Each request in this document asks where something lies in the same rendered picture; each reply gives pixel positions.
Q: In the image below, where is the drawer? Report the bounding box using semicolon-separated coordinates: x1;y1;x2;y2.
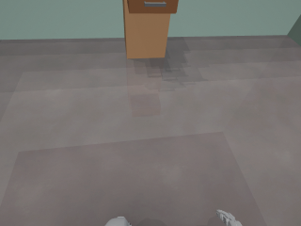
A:
127;0;179;14

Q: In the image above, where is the cabinet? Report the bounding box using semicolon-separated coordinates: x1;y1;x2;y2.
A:
122;0;171;59

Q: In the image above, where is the handle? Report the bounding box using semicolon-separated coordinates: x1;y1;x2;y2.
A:
144;1;166;8

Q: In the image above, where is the right robot hand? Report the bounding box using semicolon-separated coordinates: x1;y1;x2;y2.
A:
215;209;243;226

